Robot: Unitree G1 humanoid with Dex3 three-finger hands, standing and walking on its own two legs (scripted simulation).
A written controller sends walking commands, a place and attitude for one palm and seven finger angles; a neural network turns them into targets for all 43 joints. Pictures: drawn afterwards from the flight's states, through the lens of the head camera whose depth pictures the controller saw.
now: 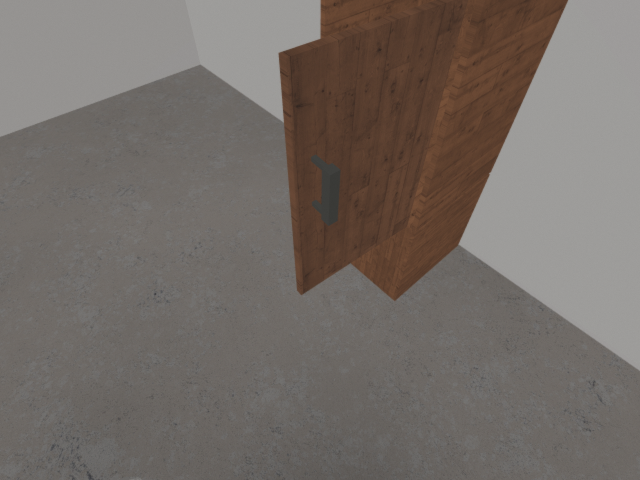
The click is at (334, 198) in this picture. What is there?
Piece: cupboard door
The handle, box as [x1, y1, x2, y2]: [311, 155, 340, 225]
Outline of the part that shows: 314,155 311,157 311,161 322,170 322,200 320,204 315,200 312,202 312,205 321,214 321,218 329,225 337,220 340,170 332,163 328,165 316,155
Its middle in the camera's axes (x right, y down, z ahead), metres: +0.00 -0.09 +0.69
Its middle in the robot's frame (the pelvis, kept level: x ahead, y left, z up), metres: +0.58 +0.03 -0.01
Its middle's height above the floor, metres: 0.78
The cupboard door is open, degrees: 86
